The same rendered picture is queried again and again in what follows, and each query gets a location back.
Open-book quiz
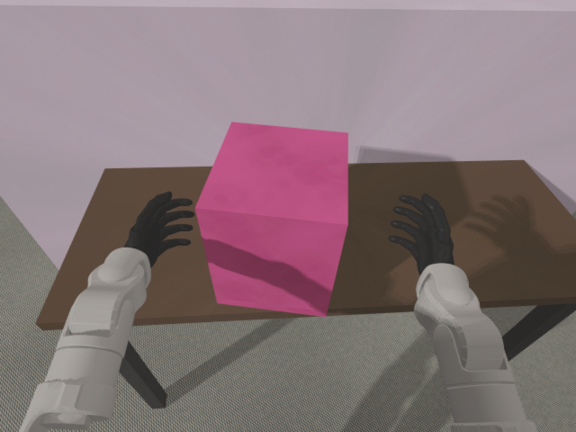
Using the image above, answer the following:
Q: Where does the right robot hand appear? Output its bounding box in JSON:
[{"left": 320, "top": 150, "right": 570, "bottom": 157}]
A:
[{"left": 389, "top": 193, "right": 455, "bottom": 275}]

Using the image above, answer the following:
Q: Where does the table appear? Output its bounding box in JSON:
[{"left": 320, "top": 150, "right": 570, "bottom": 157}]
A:
[{"left": 35, "top": 160, "right": 576, "bottom": 409}]

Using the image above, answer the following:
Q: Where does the robot right forearm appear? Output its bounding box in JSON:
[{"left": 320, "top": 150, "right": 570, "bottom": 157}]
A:
[{"left": 414, "top": 263, "right": 538, "bottom": 432}]

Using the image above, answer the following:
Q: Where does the left robot hand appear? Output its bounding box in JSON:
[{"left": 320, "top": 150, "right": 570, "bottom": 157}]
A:
[{"left": 124, "top": 192, "right": 194, "bottom": 268}]

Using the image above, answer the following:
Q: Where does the robot left forearm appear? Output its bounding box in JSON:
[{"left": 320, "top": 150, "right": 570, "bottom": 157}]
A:
[{"left": 19, "top": 247, "right": 151, "bottom": 432}]

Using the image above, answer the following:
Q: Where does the carton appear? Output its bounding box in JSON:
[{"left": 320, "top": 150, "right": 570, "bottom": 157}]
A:
[{"left": 195, "top": 122, "right": 348, "bottom": 317}]

